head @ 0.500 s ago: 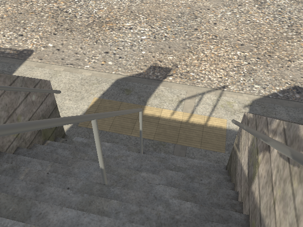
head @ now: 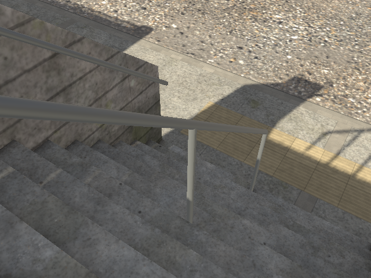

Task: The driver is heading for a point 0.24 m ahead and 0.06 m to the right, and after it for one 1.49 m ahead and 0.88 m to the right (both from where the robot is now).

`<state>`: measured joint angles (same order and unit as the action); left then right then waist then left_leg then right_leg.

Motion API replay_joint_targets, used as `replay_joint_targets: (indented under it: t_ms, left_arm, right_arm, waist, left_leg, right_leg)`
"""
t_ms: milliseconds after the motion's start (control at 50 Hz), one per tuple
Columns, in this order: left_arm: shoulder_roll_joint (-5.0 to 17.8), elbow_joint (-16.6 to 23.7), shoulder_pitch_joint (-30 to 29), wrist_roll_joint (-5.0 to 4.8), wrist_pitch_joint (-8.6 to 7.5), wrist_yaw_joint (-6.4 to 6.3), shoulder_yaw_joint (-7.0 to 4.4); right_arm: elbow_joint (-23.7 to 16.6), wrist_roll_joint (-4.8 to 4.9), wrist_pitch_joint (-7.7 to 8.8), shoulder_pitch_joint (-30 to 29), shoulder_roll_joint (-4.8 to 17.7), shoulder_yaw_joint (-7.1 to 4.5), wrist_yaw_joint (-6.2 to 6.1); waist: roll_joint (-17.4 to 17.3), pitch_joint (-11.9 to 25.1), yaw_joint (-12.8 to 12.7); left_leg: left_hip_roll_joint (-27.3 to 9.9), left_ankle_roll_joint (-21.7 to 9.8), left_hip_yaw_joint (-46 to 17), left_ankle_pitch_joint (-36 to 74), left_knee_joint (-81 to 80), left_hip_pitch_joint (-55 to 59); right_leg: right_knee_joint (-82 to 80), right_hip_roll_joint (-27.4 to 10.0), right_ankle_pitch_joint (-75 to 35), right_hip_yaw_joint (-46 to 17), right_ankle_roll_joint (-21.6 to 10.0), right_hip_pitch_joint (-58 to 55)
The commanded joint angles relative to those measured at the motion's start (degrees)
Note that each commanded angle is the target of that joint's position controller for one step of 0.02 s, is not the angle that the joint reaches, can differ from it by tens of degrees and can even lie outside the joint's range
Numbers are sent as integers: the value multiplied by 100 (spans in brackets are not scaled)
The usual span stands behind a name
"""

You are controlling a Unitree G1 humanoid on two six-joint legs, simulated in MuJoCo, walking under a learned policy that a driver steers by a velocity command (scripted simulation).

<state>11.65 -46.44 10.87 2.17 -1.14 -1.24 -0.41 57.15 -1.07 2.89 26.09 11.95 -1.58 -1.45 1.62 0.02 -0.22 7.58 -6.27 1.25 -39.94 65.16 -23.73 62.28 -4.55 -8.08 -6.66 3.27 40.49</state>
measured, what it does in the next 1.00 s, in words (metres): goes down, turning right: right foot 0.20 m lower, then left foot 0.21 m lower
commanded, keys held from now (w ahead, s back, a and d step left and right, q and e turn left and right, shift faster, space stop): w+e+shift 1.00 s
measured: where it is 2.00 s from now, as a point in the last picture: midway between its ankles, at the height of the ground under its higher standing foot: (276, 267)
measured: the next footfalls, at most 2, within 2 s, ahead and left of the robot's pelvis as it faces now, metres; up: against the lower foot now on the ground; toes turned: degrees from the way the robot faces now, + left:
right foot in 0.14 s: +0.13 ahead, -0.13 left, -0.20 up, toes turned -3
left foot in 0.56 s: +0.50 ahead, +0.01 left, -0.41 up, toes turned -26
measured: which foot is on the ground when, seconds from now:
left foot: down 0.00-0.14, up 0.16-0.54, down 0.56-0.88, up 0.90-1.00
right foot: up 0.00-0.12, down 0.14-0.56, up 0.58-0.90, down 0.92-1.00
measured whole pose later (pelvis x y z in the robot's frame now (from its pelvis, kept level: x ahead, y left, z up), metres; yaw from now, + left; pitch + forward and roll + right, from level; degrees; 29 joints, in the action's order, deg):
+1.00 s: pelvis +0.63 -0.20 -0.56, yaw -45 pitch -1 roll +2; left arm 15.1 -49.0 19.1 -0.1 -0.3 0.9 -2.2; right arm 51.8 -4.3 3.4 19.7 12.2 -2.0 -1.9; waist 2.3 -1.5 -1.9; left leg -4.2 -1.6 1.9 -38.5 113.3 -39.0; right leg 47.3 7.5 21.5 -1.4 -11.5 18.6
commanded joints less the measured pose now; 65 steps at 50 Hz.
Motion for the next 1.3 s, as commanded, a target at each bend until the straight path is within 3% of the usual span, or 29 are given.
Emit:
replay_joint_targets:
  t_ms: [20,80,120,140,160,220,280,320,360,480,520,560,600,660,680,800,860,900,920,940,960,1000,1040,1160,1200,1240,1260,1280,1300]
  left_arm:
    - [615,10,797,-206,-133,12,-132]
    - [512,-24,1009,-297,-70,-81,-178]
    - [837,-576,2864,-196,65,-91,-385]
    - [811,-603,3204,-349,9,102,-383]
    - [887,-695,2827,-342,-47,262,-197]
    - [932,-676,2680,-295,-122,285,-142]
    - [418,-329,1237,-120,-394,9,86]
    - [1104,-423,1348,-254,-433,82,-130]
    - [776,-548,2124,-345,-407,-98,-115]
    - [368,-575,2391,-113,-152,133,-122]
    - [456,-506,1419,9,-222,120,-163]
    - [829,-466,921,-38,-165,163,-373]
    - [52,-144,2167,-362,-119,-34,-207]
    - [602,-172,1341,207,66,-96,-349]
    - [354,100,853,434,95,-120,-298]
    - [3,167,364,-190,-137,323,-150]
    - [425,88,983,-137,142,214,-248]
    - [1369,-643,3642,7,258,-5,-571]
    - [1381,-539,3198,-160,292,153,-604]
    - [1364,-432,2339,-173,253,252,-447]
    - [1336,-466,2195,-302,146,236,-373]
    - [1072,-391,1633,-261,21,180,-289]
    - [962,-95,541,-75,-162,3,-218]
    - [763,-191,776,-265,-275,-73,-192]
    - [1091,-21,5,-194,-137,-76,-267]
    - [732,-34,-276,-152,-72,-29,-260]
    - [-322,370,-255,-270,-117,-90,-46]
    - [-439,613,493,-219,-93,-184,56]
    - [-94,261,626,-76,-15,-215,-17]
  right_arm:
    - [-858,174,290,-1374,681,-84,-48]
    - [-818,-24,134,-932,702,-143,-41]
    - [-1038,-45,-7,-1558,727,-140,-114]
    - [-1151,-100,-147,-1981,349,-108,-236]
    - [-1672,-152,-166,-2374,-570,192,-277]
    - [-1596,-428,-21,-1397,-15,257,-224]
    - [-2248,-193,23,-3179,62,308,2]
    - [-1473,-267,-92,-2046,122,194,92]
    - [-1484,-160,-64,-2682,719,-71,23]
    - [-1818,193,118,-3137,-66,49,192]
    - [-1060,179,58,-702,314,-169,14]
    - [-579,42,122,761,818,-437,61]
    - [-821,-223,136,-77,720,-283,295]
    - [-724,95,381,138,358,-178,361]
    - [-475,179,569,335,613,-236,317]
    - [-587,203,662,-748,210,-38,-146]
    - [-624,109,510,-1220,1380,-358,-50]
    - [-787,24,430,-1844,1179,-275,-31]
    - [-635,-171,108,-1749,958,-281,-135]
    - [-1142,-254,48,-1653,420,-117,-193]
    - [-1496,-379,100,-827,482,-73,-94]
    - [-1015,-528,149,-488,625,-198,-25]
    - [-1244,-330,120,-348,320,-56,-103]
    - [-1458,51,55,-1585,258,56,133]
    - [-793,-29,-28,420,776,-228,91]
    - [-385,144,-54,2184,1171,-511,152]
    - [-255,19,41,1829,994,-293,314]
    - [-331,-15,71,1274,864,-144,457]
    - [-251,37,184,1407,699,-146,495]
  waist:
    - [-850,74,-650]
    - [-1024,-219,-351]
    - [-655,167,-1257]
    - [431,-337,-1749]
    - [1986,-996,-875]
    - [123,-380,62]
    - [-484,-1014,452]
    - [349,-16,475]
    - [120,-226,6]
    - [234,-597,-1060]
    - [767,123,319]
    - [-374,354,1215]
    - [-1441,343,-112]
    - [-233,-217,63]
    - [-1190,-574,65]
    - [-286,-417,-584]
    - [-1793,37,-888]
    - [-574,558,-2130]
    - [765,-698,-2298]
    - [1507,-1266,-1222]
    - [757,-587,-276]
    - [-1168,-16,28]
    - [437,-186,810]
    - [68,-401,53]
    - [895,179,1006]
    - [60,-222,2097]
    - [-1489,-840,1234]
    - [-1845,-527,172]
    - [-930,-396,234]
  left_leg:
    - [-901,-444,-961,1573,-1236,-2719]
    - [-1236,-354,-369,3321,363,-1782]
    - [-1340,-392,-8,6289,3056,-1598]
    - [-434,-330,191,3840,6889,-2132]
    - [235,-320,569,-510,8314,-4497]
    - [-868,-104,-409,519,5218,-5459]
    - [-957,865,-364,3712,1072,-3434]
    - [-803,720,-148,5376,1064,-877]
    - [-998,617,-685,6109,-531,-3136]
    - [-528,664,-323,6464,-3937,286]
    - [-948,484,-700,6960,-3433,1899]
    - [-1491,169,-1324,6597,-5189,3619]
    - [-2999,-32,-1669,10736,-2114,5044]
    - [-2511,-131,-1598,6424,-2736,2490]
    - [-2889,-289,-2047,6956,-2398,1997]
    - [-1670,634,443,1371,-1051,-2660]
    - [-2245,358,320,3665,-128,-1822]
    - [-1968,729,936,5419,4065,-2726]
    - [-992,545,1104,1632,6567,-3071]
    - [-700,310,865,-600,6866,-4213]
    - [-1179,285,-89,27,4901,-5013]
    - [-1256,525,-642,845,3357,-4037]
    - [-1166,1025,-469,3433,839,-1780]
    - [-778,677,55,7137,-2736,922]
    - [-825,270,-178,6480,-1771,1840]
    - [-1473,-327,-643,5459,-4338,2910]
    - [-2173,-179,-1219,8683,-2448,3176]
    - [-2396,94,-1870,9199,-1811,3496]
    - [-2436,-31,-2008,6860,-2387,3115]
  right_leg:
    - [-1168,497,-2141,782,-76,-3164]
    - [-1852,712,-862,1337,-482,-3288]
    - [-2457,625,152,1478,-1092,-4613]
    - [-4409,-414,-666,-42,-1880,-4262]
    - [-1810,-459,-4804,-78,-1370,-4201]
    - [-2409,-815,36,-2025,-1755,-3822]
    - [-3673,-270,1717,-2887,-1956,-415]
    - [-2987,-227,-3,-2371,-1966,-144]
    - [-1708,128,637,-2258,-2102,-2789]
    - [-1155,921,2092,-1970,-1746,-2011]
    - [1143,889,1050,-1699,-1726,-1832]
    - [4310,1528,1930,-1075,-1419,-987]
    - [5224,1240,5209,-375,-1294,1679]
    - [3672,348,3716,56,-1271,1712]
    - [3312,60,3104,-237,-1282,2151]
    - [-1184,747,-3833,1044,-916,-2321]
    - [-465,997,-2267,1645,-1009,-3715]
    - [-1418,664,-1374,1369,-1913,-6168]
    - [-4099,278,173,345,-2341,-5228]
    - [-2262,156,-3691,220,-1795,-4867]
    - [-1559,-99,-3843,-1425,-1962,-5450]
    - [-1829,-270,-804,-1847,-2176,-3771]
    - [-2334,-858,-803,-2915,-2548,-686]
    - [-547,652,2658,-1241,-1727,122]
    - [942,392,965,-1466,-1765,-327]
    - [5809,1296,-295,-278,-1471,67]
    - [7863,2398,5123,-31,-1440,2487]
    - [6963,1779,4928,-107,-1578,3452]
    - [6064,1352,4259,-379,-1674,3524]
